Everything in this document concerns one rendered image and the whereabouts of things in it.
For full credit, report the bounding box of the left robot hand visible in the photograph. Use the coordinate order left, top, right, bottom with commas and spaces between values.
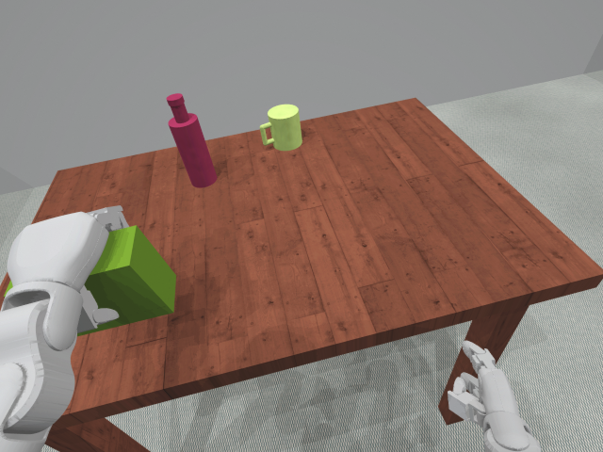
7, 205, 129, 333

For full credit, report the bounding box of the right robot hand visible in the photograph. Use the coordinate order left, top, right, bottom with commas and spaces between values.
448, 341, 520, 428

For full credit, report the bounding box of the table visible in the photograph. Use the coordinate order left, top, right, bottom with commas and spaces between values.
0, 98, 603, 452

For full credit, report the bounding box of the robot right forearm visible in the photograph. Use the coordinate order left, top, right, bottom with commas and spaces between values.
483, 412, 542, 452

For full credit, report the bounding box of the sponge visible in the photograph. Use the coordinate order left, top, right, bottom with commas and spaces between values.
4, 225, 176, 336

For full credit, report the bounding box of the robot left forearm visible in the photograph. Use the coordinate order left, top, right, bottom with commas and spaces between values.
0, 281, 83, 452

